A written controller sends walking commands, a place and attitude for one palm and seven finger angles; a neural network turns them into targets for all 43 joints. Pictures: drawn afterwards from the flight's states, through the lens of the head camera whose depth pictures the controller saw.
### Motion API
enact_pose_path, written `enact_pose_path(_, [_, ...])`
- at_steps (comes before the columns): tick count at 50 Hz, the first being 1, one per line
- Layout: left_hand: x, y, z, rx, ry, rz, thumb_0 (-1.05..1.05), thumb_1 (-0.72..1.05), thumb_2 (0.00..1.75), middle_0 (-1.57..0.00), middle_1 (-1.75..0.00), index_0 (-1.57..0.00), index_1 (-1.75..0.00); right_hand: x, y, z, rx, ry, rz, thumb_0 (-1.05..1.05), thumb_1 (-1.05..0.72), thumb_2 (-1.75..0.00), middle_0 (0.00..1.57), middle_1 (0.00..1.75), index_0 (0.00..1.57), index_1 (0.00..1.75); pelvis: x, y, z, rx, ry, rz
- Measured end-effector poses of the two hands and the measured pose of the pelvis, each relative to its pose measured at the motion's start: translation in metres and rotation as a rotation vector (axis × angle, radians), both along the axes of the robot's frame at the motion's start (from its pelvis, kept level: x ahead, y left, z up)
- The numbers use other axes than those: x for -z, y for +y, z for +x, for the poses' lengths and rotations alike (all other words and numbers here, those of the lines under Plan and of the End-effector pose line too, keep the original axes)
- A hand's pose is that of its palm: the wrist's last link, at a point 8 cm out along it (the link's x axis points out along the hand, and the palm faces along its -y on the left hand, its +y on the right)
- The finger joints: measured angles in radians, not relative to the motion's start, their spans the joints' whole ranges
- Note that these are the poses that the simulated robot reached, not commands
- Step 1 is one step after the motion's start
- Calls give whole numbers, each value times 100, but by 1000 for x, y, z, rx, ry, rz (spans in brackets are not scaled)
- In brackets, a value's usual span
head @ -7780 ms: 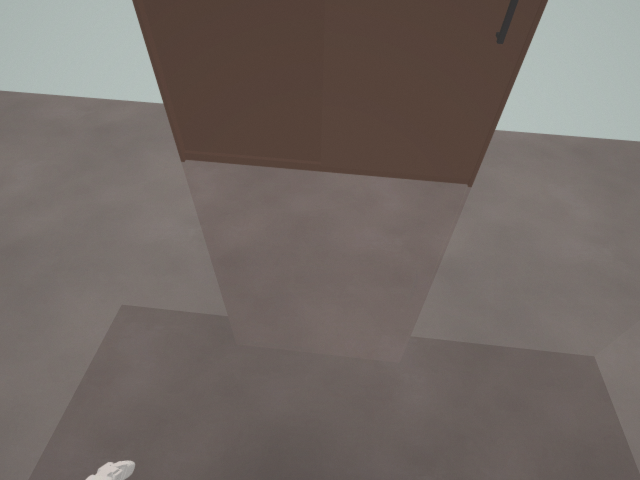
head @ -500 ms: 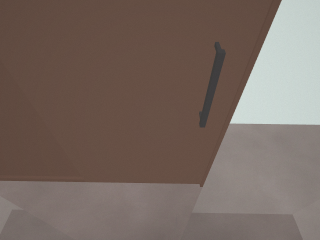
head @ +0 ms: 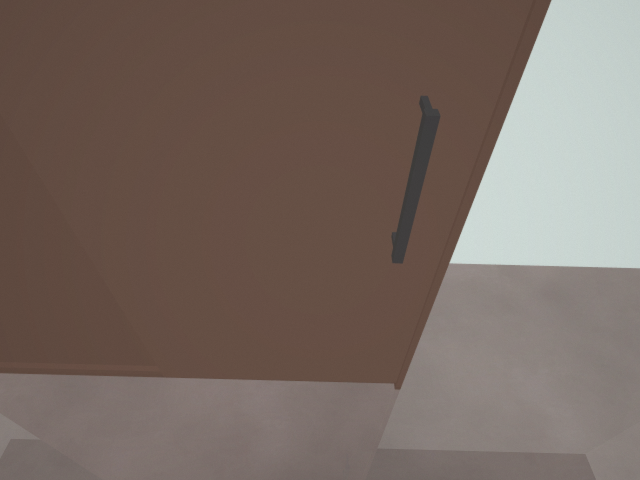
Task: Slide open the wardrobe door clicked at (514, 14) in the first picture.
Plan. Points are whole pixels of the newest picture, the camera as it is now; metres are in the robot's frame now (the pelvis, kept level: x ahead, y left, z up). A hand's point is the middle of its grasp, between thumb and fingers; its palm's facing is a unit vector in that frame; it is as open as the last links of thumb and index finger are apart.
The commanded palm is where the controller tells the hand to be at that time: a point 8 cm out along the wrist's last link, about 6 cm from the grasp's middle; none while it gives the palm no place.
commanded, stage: look again from close up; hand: right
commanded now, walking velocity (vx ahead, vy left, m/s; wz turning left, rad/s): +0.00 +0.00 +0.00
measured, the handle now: (409, 189) +0.54 -0.10 +0.09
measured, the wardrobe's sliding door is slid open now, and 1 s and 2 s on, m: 0.00 0.00 0.00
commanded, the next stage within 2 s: shuffle to correct the standing spot in 1.82 s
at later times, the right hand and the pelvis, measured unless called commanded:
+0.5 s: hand out of the picture +0.01 -0.23 -0.16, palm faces -0.01 +0.96 -0.27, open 7.4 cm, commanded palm none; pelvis -0.03 -0.02 +0.00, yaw +0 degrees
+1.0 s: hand out of the picture -0.07 -0.19 -0.17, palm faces +0.03 +0.98 -0.17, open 7.4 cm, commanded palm none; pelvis -0.04 -0.02 +0.00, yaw +0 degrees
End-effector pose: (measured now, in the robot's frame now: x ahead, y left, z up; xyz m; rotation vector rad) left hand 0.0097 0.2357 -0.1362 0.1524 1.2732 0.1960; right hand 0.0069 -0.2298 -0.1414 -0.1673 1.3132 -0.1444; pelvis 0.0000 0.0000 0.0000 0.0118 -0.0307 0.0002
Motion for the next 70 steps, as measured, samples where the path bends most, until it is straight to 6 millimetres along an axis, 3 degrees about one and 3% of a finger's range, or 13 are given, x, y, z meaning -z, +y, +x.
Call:
enact_pose_path(7, [-8,5,23,25,-96,36,0,91,89,-20,-30,-20,-30,-8,-25,35,-24,-134,-41,0,-91,-90,20,30,20,30,2,-7,-4,-6,-21,2])
enact_pose_path(13, [-14,4,31,47,-139,39,0,90,89,-20,-30,-20,-30,-17,-38,42,-47,-183,-64,0,-91,-90,20,30,20,30,0,-12,-15,-9,-30,2])
enact_pose_path(19, [-15,0,21,58,-122,30,0,90,89,-20,-30,-20,-30,-19,-46,25,-52,-155,-70,0,-91,-90,20,30,20,30,-2,-17,-25,-7,-26,0])
enact_pose_path(27, [-11,-4,-9,45,-35,23,1,90,89,-20,-30,-20,-30,-13,-48,-15,-32,-55,-59,0,-91,-90,20,30,20,30,-4,-21,-33,-3,-21,1])
enact_pose_path(34, [-8,-11,-34,23,35,11,1,90,89,-20,-30,-20,-30,-6,-39,-48,-8,29,-30,0,-91,-90,20,30,20,30,-5,-23,-37,0,-21,3])
enact_pose_path(42, [-2,-29,-51,5,80,-27,1,90,89,-20,-30,-20,-30,-1,-21,-71,17,80,11,0,-91,-90,20,30,20,30,-5,-25,-41,3,-18,4])
enact_pose_path(52, [4,-46,-60,-11,99,-70,0,91,89,-20,-30,-20,-30,2,-6,-83,46,97,37,0,-91,-90,20,30,20,30,-3,-24,-43,5,-10,5])
enact_pose_path(70, [5,-43,-64,-23,107,-65,0,91,89,-20,-30,-20,-30,2,-3,-74,56,79,35,0,-91,-90,20,30,20,30,-3,-21,-41,4,-3,5])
